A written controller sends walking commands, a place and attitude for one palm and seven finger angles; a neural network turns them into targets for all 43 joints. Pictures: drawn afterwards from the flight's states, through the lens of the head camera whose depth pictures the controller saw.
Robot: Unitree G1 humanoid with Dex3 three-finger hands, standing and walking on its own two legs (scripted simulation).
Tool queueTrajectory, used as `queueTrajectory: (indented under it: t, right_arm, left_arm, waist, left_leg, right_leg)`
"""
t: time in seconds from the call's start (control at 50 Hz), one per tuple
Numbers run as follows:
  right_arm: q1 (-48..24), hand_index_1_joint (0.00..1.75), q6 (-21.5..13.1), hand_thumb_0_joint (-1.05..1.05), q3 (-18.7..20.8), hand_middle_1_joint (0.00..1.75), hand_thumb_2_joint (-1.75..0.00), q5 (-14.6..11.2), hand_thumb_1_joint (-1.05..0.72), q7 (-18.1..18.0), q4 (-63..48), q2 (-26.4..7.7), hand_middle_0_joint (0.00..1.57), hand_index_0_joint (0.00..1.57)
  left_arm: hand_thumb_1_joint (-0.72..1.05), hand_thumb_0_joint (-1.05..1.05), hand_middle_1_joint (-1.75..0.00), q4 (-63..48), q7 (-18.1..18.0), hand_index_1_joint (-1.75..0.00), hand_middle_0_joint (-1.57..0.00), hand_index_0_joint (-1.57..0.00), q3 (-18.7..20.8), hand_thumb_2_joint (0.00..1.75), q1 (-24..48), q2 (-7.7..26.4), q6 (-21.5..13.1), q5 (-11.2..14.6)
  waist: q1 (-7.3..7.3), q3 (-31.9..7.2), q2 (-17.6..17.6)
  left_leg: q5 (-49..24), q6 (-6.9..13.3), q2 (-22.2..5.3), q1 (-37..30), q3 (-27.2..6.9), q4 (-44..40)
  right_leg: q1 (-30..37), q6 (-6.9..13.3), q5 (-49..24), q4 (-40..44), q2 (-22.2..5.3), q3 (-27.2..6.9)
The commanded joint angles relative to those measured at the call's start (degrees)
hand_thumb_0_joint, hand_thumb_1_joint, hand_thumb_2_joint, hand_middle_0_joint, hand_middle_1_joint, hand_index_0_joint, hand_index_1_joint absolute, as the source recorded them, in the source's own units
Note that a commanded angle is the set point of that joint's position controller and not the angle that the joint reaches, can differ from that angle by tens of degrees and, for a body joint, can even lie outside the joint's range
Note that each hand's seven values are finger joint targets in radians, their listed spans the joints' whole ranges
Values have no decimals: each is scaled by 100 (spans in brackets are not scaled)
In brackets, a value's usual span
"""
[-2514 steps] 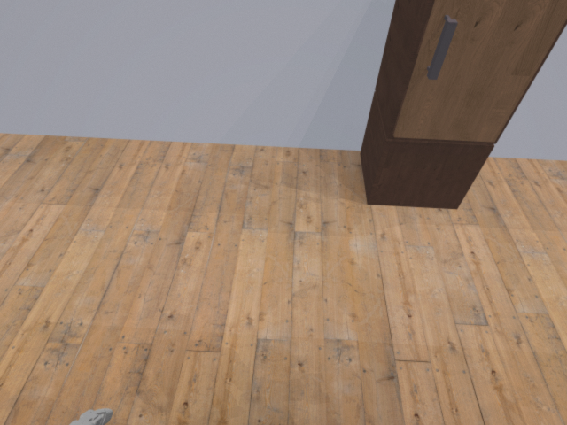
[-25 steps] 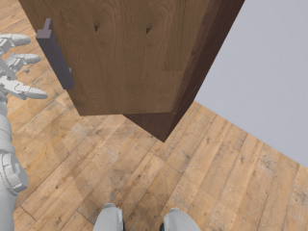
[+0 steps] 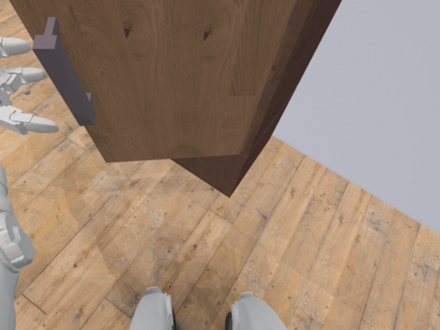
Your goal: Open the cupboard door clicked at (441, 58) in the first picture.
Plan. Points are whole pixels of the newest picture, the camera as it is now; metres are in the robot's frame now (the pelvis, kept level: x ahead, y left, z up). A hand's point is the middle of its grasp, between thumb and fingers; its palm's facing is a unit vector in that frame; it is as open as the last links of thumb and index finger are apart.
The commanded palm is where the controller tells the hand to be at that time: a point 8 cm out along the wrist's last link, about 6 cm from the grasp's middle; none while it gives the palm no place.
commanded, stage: move the hooked fingers beside the handle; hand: left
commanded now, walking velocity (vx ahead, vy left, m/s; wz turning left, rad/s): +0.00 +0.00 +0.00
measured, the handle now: (71, 77) +0.53 +0.22 +0.09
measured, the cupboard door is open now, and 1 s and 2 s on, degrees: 41 41 40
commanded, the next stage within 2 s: slide the fingers in behind the handle in 0.46 s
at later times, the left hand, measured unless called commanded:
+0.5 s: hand (24, 96) +0.48 +0.28 +0.10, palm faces +0.08 -1.00 -0.02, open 14.0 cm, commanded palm +0.46 +0.32 +0.09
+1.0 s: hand (44, 95) +0.48 +0.25 +0.10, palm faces +0.06 -1.00 -0.02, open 14.0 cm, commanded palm +0.46 +0.29 +0.09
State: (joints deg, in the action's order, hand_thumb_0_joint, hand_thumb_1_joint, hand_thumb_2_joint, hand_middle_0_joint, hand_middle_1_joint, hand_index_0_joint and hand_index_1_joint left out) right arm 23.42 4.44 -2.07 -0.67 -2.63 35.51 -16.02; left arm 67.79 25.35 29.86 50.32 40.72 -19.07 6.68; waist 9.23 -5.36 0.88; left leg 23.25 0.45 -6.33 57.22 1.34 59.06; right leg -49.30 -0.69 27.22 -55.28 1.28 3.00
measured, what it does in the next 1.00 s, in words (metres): stands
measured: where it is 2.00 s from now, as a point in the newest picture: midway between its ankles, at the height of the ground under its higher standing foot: outside the picture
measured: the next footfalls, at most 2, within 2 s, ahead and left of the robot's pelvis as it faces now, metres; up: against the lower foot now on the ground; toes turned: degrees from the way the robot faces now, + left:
none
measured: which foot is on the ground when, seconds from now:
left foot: down 0.00-1.00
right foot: down 0.00-1.00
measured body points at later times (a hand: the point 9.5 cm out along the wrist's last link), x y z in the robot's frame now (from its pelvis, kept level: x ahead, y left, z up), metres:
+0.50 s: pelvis +0.00 +0.00 +0.00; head +0.12 +0.03 +0.43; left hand +0.47 +0.33 +0.10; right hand +0.03 -0.28 -0.10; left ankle +0.04 +0.11 -0.67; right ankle -0.01 -0.13 -0.67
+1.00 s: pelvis -0.01 +0.00 +0.00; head +0.11 +0.02 +0.44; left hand +0.47 +0.31 +0.10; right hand +0.01 -0.27 -0.11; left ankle +0.04 +0.11 -0.67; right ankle -0.01 -0.13 -0.67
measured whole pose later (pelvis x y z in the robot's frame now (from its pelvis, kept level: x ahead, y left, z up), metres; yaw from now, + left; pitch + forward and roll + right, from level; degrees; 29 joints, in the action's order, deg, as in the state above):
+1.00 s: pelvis -0.01 +0.00 +0.00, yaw +1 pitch +19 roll -4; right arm 22.4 4.0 -1.9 -0.8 -2.2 36.3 -15.5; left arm 66.5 20.8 25.8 49.1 35.3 -20.6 7.4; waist 8.7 -5.8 1.3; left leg 22.8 0.2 -5.9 55.6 0.8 58.8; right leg -47.7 -0.4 27.3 -55.5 1.1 3.4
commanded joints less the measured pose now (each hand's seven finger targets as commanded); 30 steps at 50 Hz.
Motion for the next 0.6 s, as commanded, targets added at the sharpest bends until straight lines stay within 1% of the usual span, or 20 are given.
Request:
queueTrajectory:
  t: [0.0,0.04,0.08,0.12,0.2,0.24,0.28,0.3,0.32,0.34,0.38,0.42,0.44,0.46,0.48,0.5,0.52,0.54,0.56,0.58]
  right_arm:
    - [904,30,-59,0,427,30,-90,21,-90,-92,-264,-1121,20,20]
    - [835,30,-44,0,409,30,-90,3,-90,-86,-266,-1113,20,20]
    - [818,30,-36,0,388,30,-90,-8,-90,-99,-262,-1124,20,20]
    - [791,30,-40,0,391,30,-90,-1,-90,-103,-287,-1109,20,20]
    - [765,30,-56,0,390,30,-90,6,-90,-99,-286,-1103,20,20]
    - [717,30,-54,0,392,30,-90,-2,-90,-91,-295,-1096,20,20]
    - [709,30,-47,0,389,30,-90,-9,-90,-94,-312,-1103,20,20]
    - [716,30,-48,0,382,30,-90,-8,-90,-103,-316,-1107,20,20]
    - [693,30,-45,0,384,30,-90,-14,-90,-109,-314,-1116,20,20]
    - [686,30,-48,0,371,30,-90,-21,-90,-118,-312,-1113,20,20]
    - [674,30,-58,0,366,30,-90,-13,-90,-119,-324,-1110,20,20]
    - [691,30,-73,0,377,30,-90,-6,-90,-139,-281,-1121,20,20]
    - [677,30,-82,0,371,30,-90,-8,-90,-127,-285,-1095,20,20]
    - [694,30,-84,0,383,30,-90,-4,-90,-128,-279,-1119,20,20]
    - [689,30,-81,0,383,30,-90,-13,-90,-129,-291,-1108,20,20]
    - [690,30,-85,0,377,30,-90,-12,-90,-125,-286,-1091,20,20]
    - [670,30,-84,0,367,30,-90,-13,-90,-122,-259,-1094,20,20]
    - [695,30,-72,0,375,30,-90,-18,-90,-140,-256,-1124,20,20]
    - [675,30,-70,0,358,30,-90,-39,-90,-136,-262,-1112,20,20]
    - [678,30,-78,0,362,30,-90,-27,-90,-141,-246,-1105,20,20]
  left_arm:
    - [-50,0,-120,-1390,-85,-120,-30,-30,214,30,2178,1666,-405,207]
    - [-50,0,-120,-1262,-96,-120,-30,-30,113,30,2188,1591,-355,182]
    - [-50,0,-120,-1101,-118,-120,-30,-30,84,30,2232,1628,-295,153]
    - [-50,0,-120,-1261,-126,-120,-30,-30,62,30,2225,1586,-376,143]
    - [-50,0,-120,-1245,-124,-120,-30,-30,12,30,2230,1440,-475,222]
    - [-50,0,-120,-1171,-102,-120,-30,-30,-55,30,2189,1358,-450,219]
    - [-50,0,-120,-1104,-97,-120,-30,-30,-53,30,2102,1365,-399,214]
    - [-50,0,-120,-1116,-95,-120,-30,-30,-26,30,2116,1374,-414,248]
    - [-50,0,-120,-1064,-100,-120,-30,-30,28,30,2126,1479,-398,221]
    - [-50,0,-120,-989,-102,-120,-30,-30,2,30,2200,1489,-377,213]
    - [-50,0,-120,-1149,-116,-120,-30,-30,34,30,2330,1590,-427,179]
    - [-50,0,-120,-1267,-118,-120,-30,-30,92,30,2486,1682,-527,185]
    - [-50,0,-120,-1232,-103,-120,-30,-30,70,30,2439,1627,-543,193]
    - [-50,0,-120,-1224,-94,-120,-30,-30,127,30,2364,1678,-548,199]
    - [-50,0,-120,-1206,-72,-120,-30,-30,60,30,2256,1583,-535,202]
    - [-50,0,-120,-1246,-48,-120,-30,-30,-35,30,2319,1435,-543,253]
    - [-50,0,-120,-1163,-28,-120,-30,-30,-52,30,2350,1441,-504,246]
    - [-50,0,-120,-1011,-36,-120,-30,-30,75,30,2228,1616,-446,224]
    - [-50,0,-120,-949,-23,-120,-30,-30,-81,30,2274,1466,-385,230]
    - [-50,0,-120,-1073,-20,-120,-30,-30,-179,30,2428,1375,-375,228]
  waist:
    - [-84,-2855,1047]
    - [-69,-2653,1062]
    - [-14,-2412,894]
    - [-70,-2646,1156]
    - [-46,-2570,983]
    - [-56,-2560,1027]
    - [-57,-2484,882]
    - [-69,-2471,904]
    - [-64,-2483,887]
    - [-16,-2380,743]
    - [-51,-2498,922]
    - [-8,-2670,934]
    - [-50,-2668,1063]
    - [-54,-2679,983]
    - [-71,-2698,972]
    - [-43,-2677,1062]
    - [-35,-2644,1069]
    - [-64,-2565,933]
    - [7,-2417,893]
    - [34,-2422,898]
  left_leg:
    - [-2411,133,318,-3358,-423,-464]
    - [-2155,124,329,-3204,-409,-516]
    - [-1971,149,334,-2999,-390,-548]
    - [-2180,119,339,-3257,-398,-525]
    - [-2137,120,335,-3263,-435,-533]
    - [-2071,108,339,-3252,-425,-543]
    - [-1963,129,347,-3113,-407,-565]
    - [-2037,134,358,-3123,-402,-548]
    - [-2000,134,350,-3060,-393,-532]
    - [-1912,151,360,-2900,-377,-517]
    - [-1877,149,374,-2899,-367,-497]
    - [-2010,146,347,-3043,-404,-448]
    - [-1992,134,361,-3038,-387,-436]
    - [-1983,124,343,-3089,-417,-467]
    - [-2006,130,353,-3085,-399,-469]
    - [-2028,135,359,-3142,-398,-457]
    - [-1965,129,350,-3108,-395,-460]
    - [-1874,132,347,-2954,-407,-470]
    - [-1732,155,358,-2859,-386,-484]
    - [-1646,155,350,-2866,-398,-510]
  right_leg:
    - [197,159,-1970,676,333,-1]
    - [164,139,-1817,722,309,-3]
    - [198,128,-1756,758,305,-18]
    - [150,155,-1850,711,304,-11]
    - [162,173,-1794,710,316,5]
    - [124,155,-1747,722,297,6]
    - [199,143,-1725,745,290,-8]
    - [212,167,-1785,722,295,-8]
    - [197,146,-1786,715,278,-21]
    - [244,124,-1780,730,273,-44]
    - [282,134,-1764,700,268,-68]
    - [226,135,-1830,661,276,-74]
    - [246,140,-1808,663,277,-75]
    - [229,147,-1760,665,285,-52]
    - [259,147,-1789,675,287,-62]
    - [190,161,-1785,665,290,-55]
    - [174,142,-1756,682,279,-48]
    - [214,145,-1700,685,279,-48]
    - [153,126,-1618,730,277,-65]
    - [144,122,-1543,742,269,-57]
